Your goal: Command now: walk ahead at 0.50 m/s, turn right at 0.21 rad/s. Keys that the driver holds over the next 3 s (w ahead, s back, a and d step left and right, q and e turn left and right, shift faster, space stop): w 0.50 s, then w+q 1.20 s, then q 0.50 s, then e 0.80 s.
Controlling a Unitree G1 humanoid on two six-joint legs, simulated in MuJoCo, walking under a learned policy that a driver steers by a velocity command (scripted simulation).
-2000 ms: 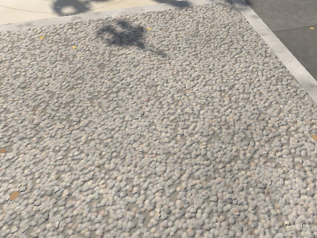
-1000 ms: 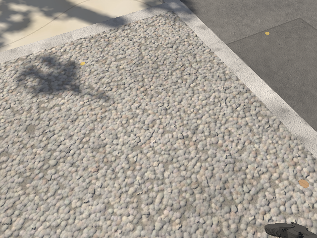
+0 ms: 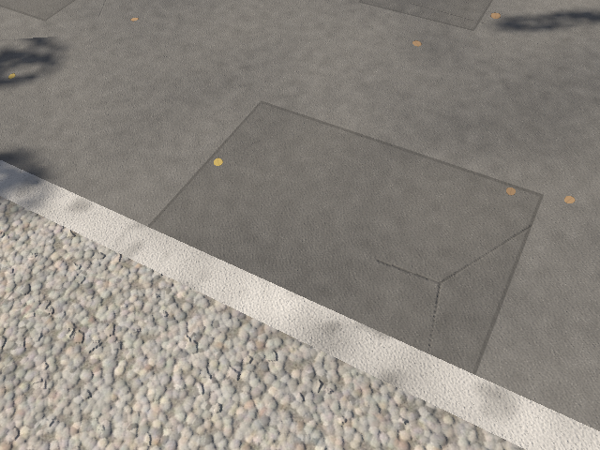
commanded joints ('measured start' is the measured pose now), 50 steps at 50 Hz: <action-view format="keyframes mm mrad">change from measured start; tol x32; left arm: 1 80 147 29 -16 8 -12 12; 28 -446 40 -33 -143 25 10 -28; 35 27 285 48 -38 68 -23 20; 50 -74 73 13 27 14 -56 18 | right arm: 1 -163 -68 -10 -110 6 -24 5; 9 382 -296 -85 27 -22 -52 -39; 50 2 -10 -27 36 9 8 30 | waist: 1 34 -101 36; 9 -150 243 -343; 29 -114 22 43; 35 30 -328 -350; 50 -53 -116 48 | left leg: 1 -37 -39 32 -83 20 24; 7 511 -136 55 -269 -99 135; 9 971 322 -658 -382 -250 330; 15 518 114 -245 -543 13 227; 32 661 93 -134 -376 447 183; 34 435 -17 -58 66 182 143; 35 109 -175 28 382 -470 105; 50 -11 -12 21 115 19 57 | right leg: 1 52 -296 144 -11 502 -84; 7 0 -259 63 386 890 -13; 10 -589 -53 42 1083 -223 32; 29 -552 -193 -140 367 194 98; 33 -154 -148 -130 214 118 41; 36 228 -593 537 53 -162 -119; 50 -93 -383 -228 -100 320 -15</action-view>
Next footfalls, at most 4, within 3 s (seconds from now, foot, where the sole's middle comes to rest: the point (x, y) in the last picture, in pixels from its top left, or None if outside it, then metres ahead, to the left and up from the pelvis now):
0.14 left None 0.26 0.12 -0.78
0.68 right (381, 421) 0.54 -0.08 -0.78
1.22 left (279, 324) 0.77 0.16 -0.78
1.74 right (288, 215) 1.12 0.17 -0.78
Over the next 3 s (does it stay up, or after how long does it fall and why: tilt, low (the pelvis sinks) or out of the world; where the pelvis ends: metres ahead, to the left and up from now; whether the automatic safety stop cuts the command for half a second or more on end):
stays up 1.02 0.22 0.00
